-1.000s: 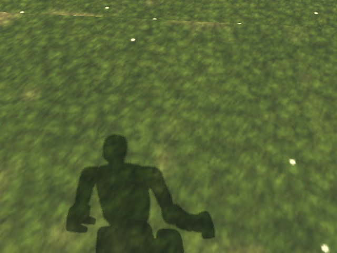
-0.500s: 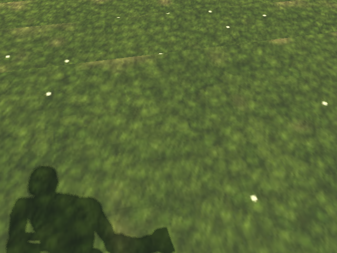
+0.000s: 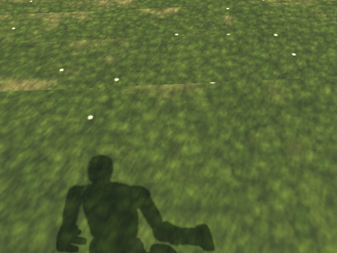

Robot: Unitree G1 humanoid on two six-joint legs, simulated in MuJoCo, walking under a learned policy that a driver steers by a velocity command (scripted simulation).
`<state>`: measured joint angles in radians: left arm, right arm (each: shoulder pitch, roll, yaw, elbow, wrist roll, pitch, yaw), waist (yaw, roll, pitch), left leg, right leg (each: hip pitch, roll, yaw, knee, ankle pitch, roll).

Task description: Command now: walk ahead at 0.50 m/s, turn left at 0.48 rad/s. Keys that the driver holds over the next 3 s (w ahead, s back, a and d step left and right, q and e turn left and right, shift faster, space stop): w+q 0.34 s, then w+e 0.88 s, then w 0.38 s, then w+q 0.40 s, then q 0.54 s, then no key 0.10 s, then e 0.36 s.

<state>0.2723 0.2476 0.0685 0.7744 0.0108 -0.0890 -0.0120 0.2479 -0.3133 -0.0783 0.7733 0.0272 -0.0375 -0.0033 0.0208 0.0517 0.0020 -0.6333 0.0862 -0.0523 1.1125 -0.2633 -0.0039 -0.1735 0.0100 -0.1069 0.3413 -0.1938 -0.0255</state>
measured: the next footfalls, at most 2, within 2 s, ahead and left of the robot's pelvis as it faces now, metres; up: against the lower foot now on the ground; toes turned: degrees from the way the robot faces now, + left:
left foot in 0.28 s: +0.29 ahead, +0.18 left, +0.00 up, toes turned +14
right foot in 0.86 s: +0.65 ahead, +0.03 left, +0.00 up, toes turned +3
